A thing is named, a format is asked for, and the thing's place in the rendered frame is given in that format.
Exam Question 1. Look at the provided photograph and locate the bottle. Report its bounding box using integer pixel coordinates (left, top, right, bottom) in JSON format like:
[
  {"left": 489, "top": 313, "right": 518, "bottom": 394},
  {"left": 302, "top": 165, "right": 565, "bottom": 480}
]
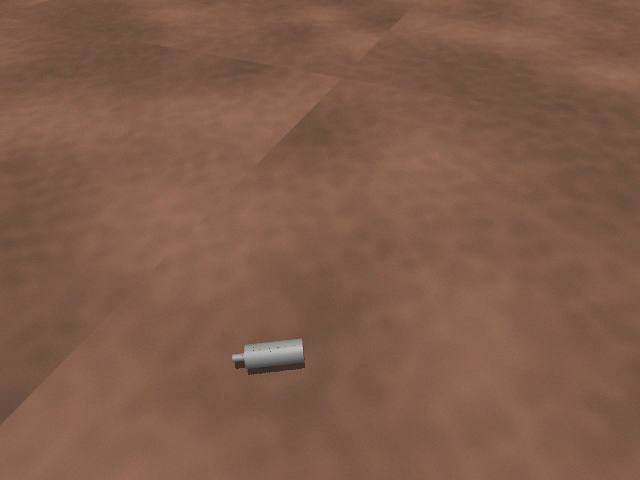
[{"left": 232, "top": 338, "right": 305, "bottom": 369}]

